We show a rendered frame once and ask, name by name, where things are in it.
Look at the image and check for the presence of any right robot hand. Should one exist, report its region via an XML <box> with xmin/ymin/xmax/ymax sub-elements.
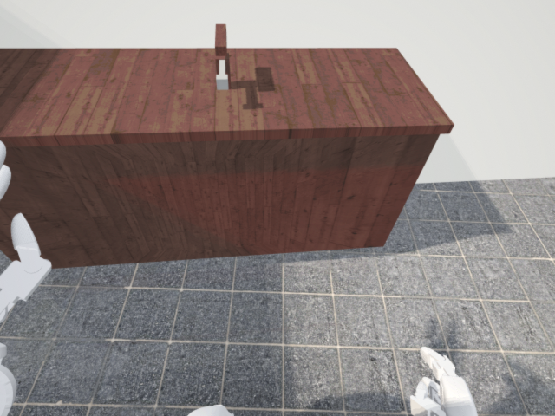
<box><xmin>410</xmin><ymin>347</ymin><xmax>478</xmax><ymax>416</ymax></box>

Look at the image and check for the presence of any counter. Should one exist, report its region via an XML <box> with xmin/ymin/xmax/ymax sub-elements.
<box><xmin>0</xmin><ymin>24</ymin><xmax>454</xmax><ymax>269</ymax></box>

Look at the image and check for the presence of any tap lever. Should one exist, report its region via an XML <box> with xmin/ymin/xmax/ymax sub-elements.
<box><xmin>216</xmin><ymin>60</ymin><xmax>229</xmax><ymax>90</ymax></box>

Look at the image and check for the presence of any left robot hand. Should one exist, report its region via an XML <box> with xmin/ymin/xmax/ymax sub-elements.
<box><xmin>0</xmin><ymin>140</ymin><xmax>51</xmax><ymax>323</ymax></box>

